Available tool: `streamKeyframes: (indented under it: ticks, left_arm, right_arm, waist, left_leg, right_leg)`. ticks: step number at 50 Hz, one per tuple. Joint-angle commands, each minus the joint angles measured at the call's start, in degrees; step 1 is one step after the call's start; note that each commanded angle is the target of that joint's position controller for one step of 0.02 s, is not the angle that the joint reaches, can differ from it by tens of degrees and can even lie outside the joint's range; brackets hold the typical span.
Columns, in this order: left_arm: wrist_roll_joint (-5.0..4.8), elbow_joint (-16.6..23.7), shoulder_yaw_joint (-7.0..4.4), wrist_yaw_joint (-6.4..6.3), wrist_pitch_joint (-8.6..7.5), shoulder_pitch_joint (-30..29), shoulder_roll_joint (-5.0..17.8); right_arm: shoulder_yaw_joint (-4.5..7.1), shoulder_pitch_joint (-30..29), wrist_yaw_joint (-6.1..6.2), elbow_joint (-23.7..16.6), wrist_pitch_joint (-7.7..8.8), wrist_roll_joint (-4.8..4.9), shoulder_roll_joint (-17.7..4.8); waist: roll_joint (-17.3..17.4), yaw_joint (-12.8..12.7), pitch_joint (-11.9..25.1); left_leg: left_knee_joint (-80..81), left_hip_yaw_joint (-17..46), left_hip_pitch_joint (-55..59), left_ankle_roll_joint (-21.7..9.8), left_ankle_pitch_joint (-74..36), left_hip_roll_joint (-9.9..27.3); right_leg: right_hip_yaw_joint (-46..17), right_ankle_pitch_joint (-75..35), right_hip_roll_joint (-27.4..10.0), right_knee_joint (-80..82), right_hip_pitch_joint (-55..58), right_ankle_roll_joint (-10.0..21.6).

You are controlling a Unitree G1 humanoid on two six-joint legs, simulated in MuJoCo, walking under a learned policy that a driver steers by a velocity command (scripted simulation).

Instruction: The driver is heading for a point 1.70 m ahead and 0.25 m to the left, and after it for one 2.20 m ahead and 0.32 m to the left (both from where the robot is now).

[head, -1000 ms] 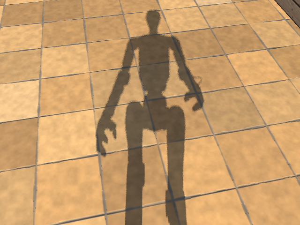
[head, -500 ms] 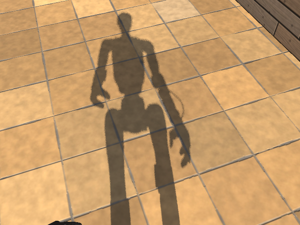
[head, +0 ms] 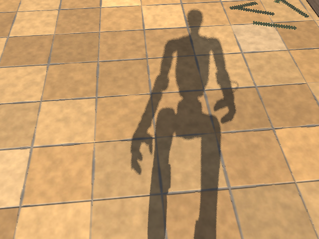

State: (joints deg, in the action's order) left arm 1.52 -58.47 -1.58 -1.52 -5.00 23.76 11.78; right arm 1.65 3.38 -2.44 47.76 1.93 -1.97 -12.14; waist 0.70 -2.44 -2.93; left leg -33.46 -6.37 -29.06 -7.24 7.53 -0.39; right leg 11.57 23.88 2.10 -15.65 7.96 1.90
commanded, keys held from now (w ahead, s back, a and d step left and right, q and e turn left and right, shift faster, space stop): q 0.34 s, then no key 0.66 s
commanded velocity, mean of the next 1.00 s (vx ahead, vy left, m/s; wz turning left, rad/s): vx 0.11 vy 0.00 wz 0.30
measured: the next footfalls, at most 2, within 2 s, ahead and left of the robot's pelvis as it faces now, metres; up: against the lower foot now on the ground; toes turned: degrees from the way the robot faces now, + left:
left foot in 0.02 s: +0.17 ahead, +0.07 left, +0.00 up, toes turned +5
right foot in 0.62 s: +0.28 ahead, -0.09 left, +0.00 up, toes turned +18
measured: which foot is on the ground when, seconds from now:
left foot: up 0.00-0.00, down 0.02-0.62, up 0.64-0.90, down 0.92-1.00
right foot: down 0.00-0.04, up 0.06-0.60, down 0.62-1.00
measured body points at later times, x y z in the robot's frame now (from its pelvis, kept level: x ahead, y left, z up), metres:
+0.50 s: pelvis +0.16 +0.01 +0.02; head +0.19 +0.02 +0.46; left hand +0.24 +0.29 -0.11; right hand +0.28 -0.26 -0.11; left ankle +0.13 +0.06 -0.72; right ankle +0.26 -0.11 -0.68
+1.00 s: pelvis +0.19 -0.02 +0.02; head +0.20 -0.01 +0.47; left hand +0.20 +0.25 -0.12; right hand +0.32 -0.25 -0.13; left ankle +0.12 +0.09 -0.72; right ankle +0.25 -0.10 -0.72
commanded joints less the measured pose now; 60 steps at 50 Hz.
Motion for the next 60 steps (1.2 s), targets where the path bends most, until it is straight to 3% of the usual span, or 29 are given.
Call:
streamKeyframes:
  ticks: [1,2,3,4,5,6,7,9,11,16,20,25,27,29,30,31,32,33,34,35,38,42,45,46,47,48,49,51,60]
  left_arm:
    - [-0.42,2.68,-2.25,-0.71,0.58,-0.16,11.01]
    - [-1.6,5.83,-1.51,-0.3,0.13,0.08,8.05]
    - [-2.31,8.29,-1.69,0.13,-0.08,1.46,7.01]
    - [-1.0,8.76,-1.88,0.16,0.03,-2.87,8.56]
    - [-1.37,9.76,-1.56,0.19,-0.29,-5.54,7.47]
    - [-1.01,9.52,-1.68,0.1,-0.09,-5.9,7.24]
    - [0.1,10.04,-1.87,0.1,0.91,-6.39,7.52]
    - [0.8,10.39,-1.81,0.32,3.22,-4.74,6.4]
    - [0.53,11.22,-1.69,0.36,4.27,-4.83,5.77]
    - [0.21,14.79,-1.9,0.15,5.42,-12.31,7.43]
    - [-0.26,16.14,-1.65,0.02,5.82,-15.87,7.85]
    - [-1.02,16.57,-1.3,-0.38,5.44,-16.61,8.18]
    - [-1.36,16.32,-1.19,-0.64,5.2,-15.4,8.21]
    - [-1.3,15.11,-1.06,-0.91,4.77,-11.58,7.67]
    - [-0.63,14.57,-1.09,-1.19,4.17,-9.54,8.19]
    - [0.24,15.3,-1.37,-1.72,3.74,-9.04,11.91]
    - [-0.8,15.55,-0.93,-1.23,4.21,-11.1,12.44]
    - [-1.31,15.05,-0.45,-0.89,4.26,-9.47,10.5]
    - [-1.08,14.81,-0.31,-0.73,4.17,-10.97,10.11]
    - [-0.74,15.07,0.29,-0.61,4.32,-13.6,8.34]
    - [-0.4,13.89,0.58,-0.78,4.43,-15.13,8.65]
    - [-0.61,11.16,0.15,-0.37,4.66,-12.07,10.0]
    - [-0.78,10.02,-0.13,-0.21,5.01,-12.87,10.23]
    - [-0.93,9.86,-0.04,-0.02,4.85,-12.33,9.64]
    - [-1.19,9.6,-0.23,0.24,4.89,-11.13,9.35]
    - [-1.3,8.59,-0.02,0.25,5.17,-11.7,8.25]
    - [-1.14,7.72,-0.12,0.15,5.42,-12.16,8.42]
    - [-0.91,6.42,-0.31,0.25,5.54,-11.75,8.52]
    - [-0.98,0.83,0.12,0.3,5.43,-10.24,7.31]
  right_arm:
    - [3.1,17.51,0.81,2.07,1.42,-1.24,-8.02]
    - [5.09,22.96,1.69,2.29,1.47,-1.68,-14.68]
    - [5.92,19.77,1.68,1.08,0.83,0.32,-17.86]
    - [5.83,18.14,1.82,1.1,0.33,2.29,-16.48]
    - [5.01,14.6,2.1,0.7,0.24,2.33,-13.17]
    - [4.21,12.01,2.28,0.38,-0.02,2.2,-10.18]
    - [3.7,10.6,2.58,0.18,-0.16,2.58,-8.55]
    - [3.51,10.35,2.52,-0.13,0.1,2.11,-8.92]
    - [4.11,11.31,2.37,-0.28,0.34,1.68,-11.23]
    - [4.36,14.33,2.98,-1.19,-1.02,1.74,-12.0]
    - [4.29,16.27,3.52,-1.64,-1.87,1.22,-11.73]
    - [3.81,16.54,3.69,-1.61,-2.39,0.35,-11.36]
    - [3.61,15.24,3.81,-1.7,-2.67,0.41,-11.52]
    - [3.18,12.5,4.1,-1.94,-2.87,1.27,-11.33]
    - [2.68,11.67,4.23,-2.38,-2.62,1.85,-10.37]
    - [1.49,14.59,4.24,-3.3,-2.17,1.82,-6.62]
    - [2.06,18.59,4.63,-1.47,-3.11,1.99,-7.47]
    - [2.56,18.11,4.78,-0.67,-3.74,0.96,-9.88]
    - [2.38,16.18,4.64,-0.35,-4.25,1.33,-9.41]
    - [2.45,14.01,4.45,0.21,-4.67,1.58,-9.55]
    - [1.72,13.58,3.47,1.87,-5.22,1.56,-7.85]
    - [0.91,11.58,4.13,3.99,-5.35,2.01,-6.64]
    - [0.49,12.09,4.5,6.19,-4.59,1.61,-6.86]
    - [0.58,11.41,4.58,6.3,-4.04,0.87,-8.46]
    - [0.86,10.17,4.47,6.65,-3.67,0.79,-10.54]
    - [0.57,8.97,4.07,7.51,-3.38,1.33,-9.28]
    - [0.01,8.82,3.94,7.97,-2.95,1.27,-7.55]
    - [-0.27,9.36,4.26,9.44,-2.43,1.21,-7.58]
    - [-1.04,11.13,4.63,13.27,-1.83,1.45,-6.93]
  waist:
    - [-4.44,9.78,8.93]
    - [3.99,10.71,15.82]
    - [11.8,6.98,22.18]
    - [1.69,6.86,18.34]
    - [0.29,5.81,11.0]
    - [-2.51,3.63,5.63]
    - [-2.19,2.25,3.42]
    - [-0.73,0.54,4.67]
    - [0.1,0.09,6.53]
    - [3.0,2.69,7.36]
    - [3.87,4.43,6.41]
    - [4.49,5.23,5.06]
    - [4.8,4.74,4.45]
    - [4.14,2.02,3.85]
    - [2.12,0.98,4.62]
    - [-8.44,2.94,8.09]
    - [-12.82,4.42,7.79]
    - [-8.71,3.33,8.58]
    - [-9.55,3.08,7.47]
    - [-6.57,3.72,4.86]
    - [-9.43,4.58,4.22]
    - [-9.25,2.57,5.39]
    - [-7.7,3.68,4.85]
    - [-5.98,2.98,5.17]
    - [-2.32,1.08,3.51]
    - [1.27,1.36,1.35]
    - [1.54,1.8,0.23]
    - [2.75,1.61,0.2]
    - [0.45,1.7,-0.72]
  left_leg:
    - [6.27,0.71,20.99,-5.16,-1.42,-3.53]
    - [5.47,19.43,37.27,-10.62,-12.53,11.25]
    - [9.93,44.87,47.11,-20.0,-37.56,23.54]
    - [9.24,34.92,42.88,-18.32,-43.36,21.02]
    - [10.47,28.42,35.1,-16.13,-44.8,18.96]
    - [12.77,23.88,27.77,-12.65,-42.29,15.34]
    - [14.25,21.1,22.89,-10.72,-40.84,12.41]
    - [14.77,18.37,18.68,-9.38,-43.37,9.88]
    - [14.13,17.15,18.24,-8.76,-46.58,8.43]
    - [13.15,20.1,20.75,-5.16,-39.24,6.89]
    - [12.76,23.35,24.95,-4.45,-34.09,8.16]
    - [9.71,25.33,26.81,-5.58,-38.42,9.69]
    - [8.13,26.37,25.99,-5.05,-38.56,9.69]
    - [5.82,26.7,23.03,-2.21,-32.5,7.77]
    - [3.72,26.25,18.87,0.63,-24.86,5.71]
    - [-4.19,20.72,14.49,3.52,-5.12,0.87]
    - [-8.44,14.92,11.89,4.66,26.6,-7.47]
    - [-15.38,13.84,11.29,5.41,30.5,-6.06]
    - [-18.18,13.55,10.86,5.95,28.17,-5.11]
    - [-18.44,14.3,12.07,7.0,24.51,-4.01]
    - [-10.58,11.89,15.24,9.25,19.79,-3.52]
    - [1.76,8.97,18.18,9.28,15.7,-2.39]
    - [15.43,9.75,25.54,7.85,1.03,-0.47]
    - [14.84,13.36,28.34,7.24,-1.84,2.63]
    - [12.6,15.29,25.65,5.98,-3.31,4.8]
    - [13.4,15.54,19.94,5.03,0.33,4.84]
    - [15.06,15.89,17.51,5.06,2.87,4.84]
    - [16.57,15.84,16.74,5.29,3.29,4.51]
    - [17.95,15.9,17.16,4.43,4.74,4.72]
  right_leg:
    - [0.01,-62.4,-14.1,-32.51,-7.23,3.03]
    - [1.54,-33.92,-8.78,-53.83,-24.42,0.27]
    - [-6.59,8.93,2.9,-70.18,-40.67,-1.78]
    - [-14.04,3.81,-2.45,-69.92,-43.66,-1.43]
    - [-13.69,0.22,-4.23,-66.41,-44.54,-1.6]
    - [-13.5,-1.21,-5.81,-61.1,-42.96,-1.87]
    - [-13.65,-1.85,-6.51,-57.19,-41.01,-2.56]
    - [-13.0,-2.9,-5.9,-52.78,-36.94,-3.87]
    - [-12.33,-5.08,-5.27,-49.41,-36.96,-4.77]
    - [-12.91,-10.53,-5.32,-42.33,-41.14,-5.63]
    - [-13.91,-10.98,-5.19,-37.04,-42.71,-5.11]
    - [-13.67,-5.76,-3.21,-29.51,-37.11,-2.9]
    - [-13.35,-3.97,-2.2,-23.75,-32.26,-1.7]
    - [-12.94,-10.47,-1.86,-10.05,-22.97,-0.51]
    - [-16.24,-21.21,-5.05,-2.71,-14.99,0.48]
    - [-28.3,-40.77,-17.76,-1.82,-7.77,3.48]
    - [-34.73,-60.16,-24.61,-5.03,-10.4,12.12]
    - [-34.29,-60.64,-25.0,-5.81,-10.49,15.84]
    - [-33.82,-51.84,-23.78,-3.66,-13.59,16.3]
    - [-29.1,-44.04,-19.22,-1.87,-16.84,13.04]
    - [-21.0,-41.33,-12.52,-2.02,-16.97,7.96]
    - [-22.52,-36.16,-12.47,-3.33,-13.8,8.04]
    - [-22.89,-27.02,-11.08,-3.85,-18.01,4.63]
    - [-23.06,-22.08,-10.38,-3.56,-20.95,2.76]
    - [-20.78,-16.35,-7.54,-2.66,-21.66,1.75]
    - [-18.54,-13.15,-5.73,-1.96,-18.97,1.26]
    - [-18.31,-13.77,-5.66,-2.95,-16.81,1.06]
    - [-18.32,-16.87,-6.17,-3.84,-14.98,1.32]
    - [-18.07,-16.36,-6.13,-2.73,-15.78,0.26]
Velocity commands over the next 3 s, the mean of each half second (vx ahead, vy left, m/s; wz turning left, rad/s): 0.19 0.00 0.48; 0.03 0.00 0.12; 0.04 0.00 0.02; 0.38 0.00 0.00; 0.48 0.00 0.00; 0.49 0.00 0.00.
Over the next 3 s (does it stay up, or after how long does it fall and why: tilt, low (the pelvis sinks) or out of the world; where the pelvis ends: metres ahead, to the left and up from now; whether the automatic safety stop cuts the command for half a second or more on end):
stays up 0.93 0.16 0.02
